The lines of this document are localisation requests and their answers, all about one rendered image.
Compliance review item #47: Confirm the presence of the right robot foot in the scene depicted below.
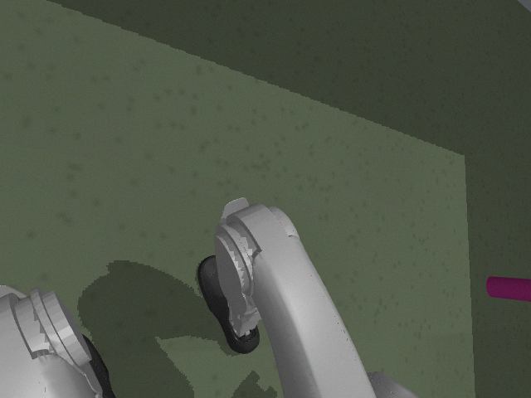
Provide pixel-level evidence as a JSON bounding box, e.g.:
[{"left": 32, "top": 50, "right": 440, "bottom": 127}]
[{"left": 197, "top": 255, "right": 260, "bottom": 354}]

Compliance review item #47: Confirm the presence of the right robot hand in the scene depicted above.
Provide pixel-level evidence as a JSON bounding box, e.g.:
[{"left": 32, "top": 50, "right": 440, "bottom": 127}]
[{"left": 366, "top": 371, "right": 419, "bottom": 398}]

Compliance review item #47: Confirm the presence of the left robot foot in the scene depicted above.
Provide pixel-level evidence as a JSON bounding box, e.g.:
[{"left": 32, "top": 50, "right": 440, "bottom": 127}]
[{"left": 82, "top": 334, "right": 115, "bottom": 398}]

